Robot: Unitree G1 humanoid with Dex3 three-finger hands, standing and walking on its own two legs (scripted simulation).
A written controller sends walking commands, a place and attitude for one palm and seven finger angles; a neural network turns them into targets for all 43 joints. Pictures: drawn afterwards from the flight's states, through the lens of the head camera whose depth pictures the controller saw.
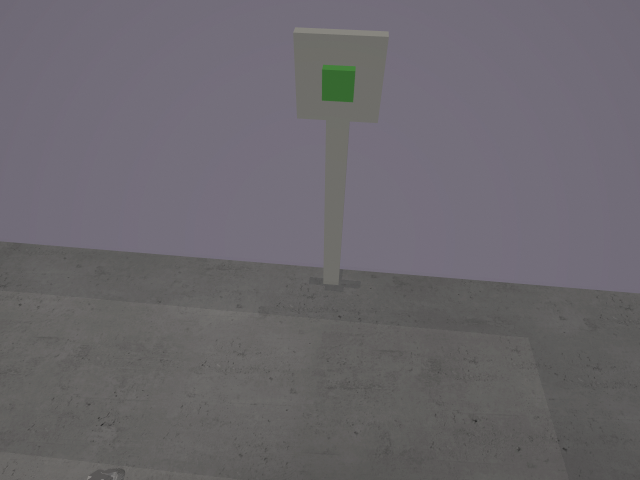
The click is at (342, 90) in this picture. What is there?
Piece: button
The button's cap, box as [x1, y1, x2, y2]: [322, 65, 355, 101]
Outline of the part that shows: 323,65 322,100 352,101 355,66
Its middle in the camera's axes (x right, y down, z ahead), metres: +0.04 -0.35 +0.87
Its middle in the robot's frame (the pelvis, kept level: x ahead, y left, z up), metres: +0.90 +0.01 +0.07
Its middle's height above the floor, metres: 0.84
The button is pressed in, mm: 0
